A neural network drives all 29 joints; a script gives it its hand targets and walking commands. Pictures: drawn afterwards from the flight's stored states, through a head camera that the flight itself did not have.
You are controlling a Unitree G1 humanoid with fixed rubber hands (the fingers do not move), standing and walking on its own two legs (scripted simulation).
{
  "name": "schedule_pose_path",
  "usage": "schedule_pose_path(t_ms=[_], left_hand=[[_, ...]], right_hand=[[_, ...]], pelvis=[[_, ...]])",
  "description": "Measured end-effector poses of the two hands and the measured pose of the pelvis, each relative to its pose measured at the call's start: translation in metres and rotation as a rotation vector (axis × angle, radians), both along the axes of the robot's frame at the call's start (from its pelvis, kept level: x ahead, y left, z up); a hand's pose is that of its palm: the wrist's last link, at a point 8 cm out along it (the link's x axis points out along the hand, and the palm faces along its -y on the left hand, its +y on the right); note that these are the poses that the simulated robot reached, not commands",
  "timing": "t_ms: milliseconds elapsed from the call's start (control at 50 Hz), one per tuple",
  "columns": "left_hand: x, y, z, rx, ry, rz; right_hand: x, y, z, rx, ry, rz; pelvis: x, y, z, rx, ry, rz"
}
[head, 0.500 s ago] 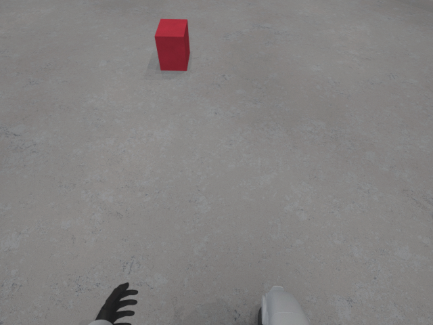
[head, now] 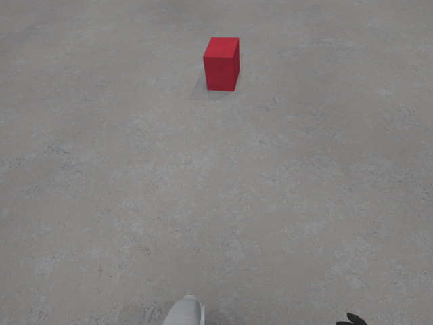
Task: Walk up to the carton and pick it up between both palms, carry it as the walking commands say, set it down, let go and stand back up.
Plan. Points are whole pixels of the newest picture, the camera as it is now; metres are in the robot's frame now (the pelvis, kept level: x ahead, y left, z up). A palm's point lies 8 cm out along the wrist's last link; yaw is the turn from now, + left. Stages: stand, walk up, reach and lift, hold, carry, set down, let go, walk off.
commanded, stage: walk up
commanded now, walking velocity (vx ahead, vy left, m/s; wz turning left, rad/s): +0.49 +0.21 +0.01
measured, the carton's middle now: (222, 64) +1.95 +0.20 -0.64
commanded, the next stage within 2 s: none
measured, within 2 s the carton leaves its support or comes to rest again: neither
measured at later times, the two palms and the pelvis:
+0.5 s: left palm (131, 216) +0.37 +0.30 -0.13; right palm out of the picture +0.13 -0.17 -0.12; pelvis +0.22 +0.07 +0.00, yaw +0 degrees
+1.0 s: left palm (135, 214) +0.37 +0.28 -0.11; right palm (315, 164) +0.56 -0.20 -0.14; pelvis +0.46 +0.04 +0.00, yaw +0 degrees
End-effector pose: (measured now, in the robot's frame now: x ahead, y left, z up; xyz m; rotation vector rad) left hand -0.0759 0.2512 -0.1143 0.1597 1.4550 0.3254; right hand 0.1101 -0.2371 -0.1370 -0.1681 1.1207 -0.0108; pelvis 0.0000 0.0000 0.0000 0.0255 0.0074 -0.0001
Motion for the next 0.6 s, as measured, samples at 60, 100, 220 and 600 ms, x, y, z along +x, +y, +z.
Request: schedule_pose_path(t_ms=[60,100,220,600], left_hand=[[0.005,0.01,-0.006,-0.022,0.042,0.043],[0.019,0.023,-0.014,-0.042,0.057,0.055],[0.129,0.067,-0.044,-0.084,-0.036,-0.046],[0.539,0.008,-0.005,-0.157,-0.499,-0.351]], right_hand=[[0.06,0.029,0.007,0.006,-0.062,0.052],[0.098,0.048,0.011,-0.007,-0.107,0.075],[0.128,0.07,0.006,-0.093,-0.099,0.008],[0.049,0.065,0.005,-0.075,0.407,-0.321]], pelvis=[[0.027,0.018,-0.003,-0.015,0.007,-0.004],[0.048,0.032,-0.008,-0.026,0.014,-0.007],[0.102,0.068,-0.02,-0.034,0.016,0.0],[0.276,0.05,-0.008,-0.023,-0.004,-0.007]])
